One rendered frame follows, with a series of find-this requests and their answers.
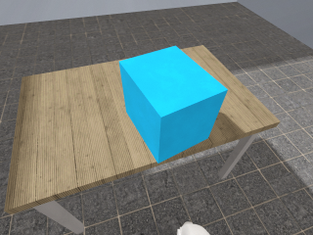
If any table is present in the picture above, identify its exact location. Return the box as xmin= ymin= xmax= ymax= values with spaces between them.
xmin=4 ymin=45 xmax=280 ymax=234

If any carton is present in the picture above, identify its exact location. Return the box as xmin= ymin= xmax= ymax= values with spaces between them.
xmin=119 ymin=46 xmax=228 ymax=164

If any robot right thigh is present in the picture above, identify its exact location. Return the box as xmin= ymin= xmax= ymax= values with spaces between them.
xmin=176 ymin=223 xmax=210 ymax=235

